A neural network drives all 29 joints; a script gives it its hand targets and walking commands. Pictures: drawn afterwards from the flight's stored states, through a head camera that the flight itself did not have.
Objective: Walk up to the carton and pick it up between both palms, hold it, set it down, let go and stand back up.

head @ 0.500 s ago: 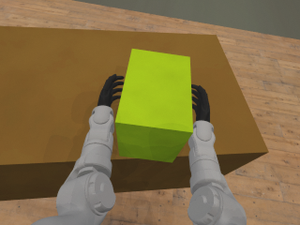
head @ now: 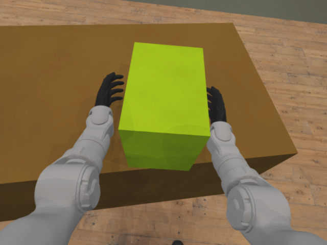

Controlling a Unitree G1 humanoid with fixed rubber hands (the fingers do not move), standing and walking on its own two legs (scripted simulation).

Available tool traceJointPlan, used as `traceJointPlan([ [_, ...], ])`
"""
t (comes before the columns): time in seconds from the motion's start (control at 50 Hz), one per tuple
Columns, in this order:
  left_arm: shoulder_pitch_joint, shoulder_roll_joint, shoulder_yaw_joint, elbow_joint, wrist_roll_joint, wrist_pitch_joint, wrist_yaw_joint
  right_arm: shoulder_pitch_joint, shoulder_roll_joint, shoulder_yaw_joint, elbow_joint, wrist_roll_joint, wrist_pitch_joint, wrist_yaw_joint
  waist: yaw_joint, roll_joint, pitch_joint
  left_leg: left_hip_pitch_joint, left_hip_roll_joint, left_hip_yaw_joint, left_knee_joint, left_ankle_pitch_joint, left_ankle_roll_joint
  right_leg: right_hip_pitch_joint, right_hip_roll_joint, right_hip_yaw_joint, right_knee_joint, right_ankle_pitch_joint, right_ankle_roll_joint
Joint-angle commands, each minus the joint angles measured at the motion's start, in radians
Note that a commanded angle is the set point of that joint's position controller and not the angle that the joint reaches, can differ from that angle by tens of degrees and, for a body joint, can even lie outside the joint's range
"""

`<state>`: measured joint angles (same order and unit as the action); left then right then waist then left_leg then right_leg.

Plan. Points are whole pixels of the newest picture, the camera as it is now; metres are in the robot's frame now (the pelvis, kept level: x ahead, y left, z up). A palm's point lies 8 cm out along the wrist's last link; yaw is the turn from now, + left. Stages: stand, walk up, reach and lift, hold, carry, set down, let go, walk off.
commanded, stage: set down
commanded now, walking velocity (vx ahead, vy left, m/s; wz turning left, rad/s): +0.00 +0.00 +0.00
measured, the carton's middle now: (163, 110) +0.45 +0.00 +0.01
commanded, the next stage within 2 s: none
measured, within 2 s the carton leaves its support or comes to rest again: neither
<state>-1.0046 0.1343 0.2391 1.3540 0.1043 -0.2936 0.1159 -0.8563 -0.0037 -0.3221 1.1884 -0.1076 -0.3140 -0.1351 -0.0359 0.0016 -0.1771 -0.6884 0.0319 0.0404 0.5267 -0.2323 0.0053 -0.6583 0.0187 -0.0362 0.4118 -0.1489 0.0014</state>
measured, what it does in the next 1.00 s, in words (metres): stands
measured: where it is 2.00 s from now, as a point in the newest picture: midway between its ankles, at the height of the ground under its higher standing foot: outside the picture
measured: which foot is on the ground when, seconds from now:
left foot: down 0.00-1.00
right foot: down 0.00-1.00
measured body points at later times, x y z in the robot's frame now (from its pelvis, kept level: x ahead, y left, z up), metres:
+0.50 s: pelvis -0.03 -0.01 +0.00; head +0.03 +0.01 +0.44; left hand +0.47 +0.16 +0.13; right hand +0.45 -0.19 +0.13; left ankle -0.01 +0.10 -0.73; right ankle +0.00 -0.12 -0.73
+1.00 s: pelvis -0.03 -0.03 +0.01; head +0.01 -0.01 +0.46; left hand +0.46 +0.17 +0.18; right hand +0.44 -0.19 +0.18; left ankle -0.01 +0.10 -0.73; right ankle +0.00 -0.12 -0.73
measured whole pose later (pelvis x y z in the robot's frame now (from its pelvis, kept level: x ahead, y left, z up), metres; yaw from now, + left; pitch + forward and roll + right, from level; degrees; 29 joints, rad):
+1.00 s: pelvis -0.03 -0.03 +0.01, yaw +2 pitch +12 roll +0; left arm -1.22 0.36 -0.01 1.29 -0.22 0.12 0.02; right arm -1.11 -0.18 -0.03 1.10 0.31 0.18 -0.23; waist -0.09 -0.04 -0.14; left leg -0.47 0.03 0.01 0.41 -0.15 -0.02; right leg -0.47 0.02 -0.07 0.36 -0.11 -0.04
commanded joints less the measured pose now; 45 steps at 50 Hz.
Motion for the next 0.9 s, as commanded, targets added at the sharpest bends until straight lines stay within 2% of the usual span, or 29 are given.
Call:
traceJointPlan([
  [0.0, -0.488, 0.130, -0.115, -0.016, -0.130, -0.066, -0.001, -0.447, -0.236, 0.072, -0.049, 0.101, -0.066, -0.003, -0.006, 0.120, -0.958, 0.576, 0.009, 0.007, 0.175, 0.802, -0.145, 0.243, 0.050, -0.038, 0.076, 0.521, -0.006],
  [0.06, -0.489, 0.148, -0.162, 0.025, -0.202, -0.069, -0.019, -0.505, -0.284, 0.152, -0.035, 0.199, -0.056, 0.000, -0.021, 0.055, -0.923, 0.429, -0.009, 0.003, 0.142, 0.680, -0.123, 0.375, 0.032, -0.020, 0.125, 0.624, 0.011],
  [0.1, -0.499, 0.159, -0.196, 0.008, -0.248, -0.058, -0.027, -0.542, -0.309, 0.207, -0.059, 0.267, -0.034, 0.006, -0.024, 0.034, -0.922, 0.409, -0.008, -0.006, 0.124, 0.648, -0.113, 0.384, 0.031, -0.023, 0.143, 0.621, 0.022],
  [0.16, -0.527, 0.176, -0.238, -0.020, -0.303, -0.016, -0.039, -0.582, -0.342, 0.276, -0.053, 0.357, 0.025, 0.024, -0.017, 0.032, -0.871, 0.473, 0.004, -0.019, 0.120, 0.649, -0.112, 0.302, 0.041, -0.039, 0.126, 0.523, 0.018],
  [0.26, -0.592, 0.219, -0.273, -0.056, -0.341, 0.052, -0.052, -0.622, -0.374, 0.333, -0.037, 0.440, 0.122, 0.053, -0.001, 0.030, -0.772, 0.447, -0.002, -0.023, 0.077, 0.502, -0.089, 0.249, 0.028, -0.030, 0.089, 0.365, 0.006],
  [0.38, -0.683, 0.270, -0.313, -0.041, -0.372, 0.120, -0.048, -0.682, -0.380, 0.321, -0.022, 0.446, 0.212, 0.057, -0.009, 0.047, -0.703, 0.373, -0.014, -0.020, 0.020, 0.279, -0.056, 0.251, 0.003, -0.006, 0.068, 0.228, -0.004],
  [0.52, -0.763, 0.314, -0.346, -0.017, -0.412, 0.199, -0.051, -0.766, -0.373, 0.261, -0.091, 0.390, 0.298, 0.010, -0.033, 0.052, -0.709, 0.310, -0.029, -0.010, -0.033, 0.158, -0.047, 0.337, -0.010, 0.005, 0.053, 0.215, -0.006],
  [0.7, -0.814, 0.360, -0.339, -0.082, -0.426, 0.314, -0.053, -0.819, -0.353, 0.206, -0.192, 0.346, 0.413, -0.054, -0.052, 0.076, -0.745, 0.343, -0.040, -0.009, -0.069, 0.191, -0.064, 0.430, -0.004, 0.000, 0.026, 0.258, -0.004],
  [0.78, -0.792, 0.372, -0.314, -0.110, -0.406, 0.360, -0.057, -0.807, -0.340, 0.217, -0.205, 0.358, 0.454, -0.070, -0.050, 0.072, -0.718, 0.358, -0.045, -0.011, -0.088, 0.231, -0.062, 0.493, -0.001, 0.002, 0.013, 0.300, 0.004],
  [0.88, -0.672, 0.364, -0.258, -0.150, -0.345, 0.392, -0.082, -0.717, -0.310, 0.266, -0.210, 0.400, 0.475, -0.092, -0.040, 0.054, -0.636, 0.375, -0.054, -0.010, -0.120, 0.302, -0.055, 0.608, 0.000, 0.011, -0.006, 0.382, 0.024],
])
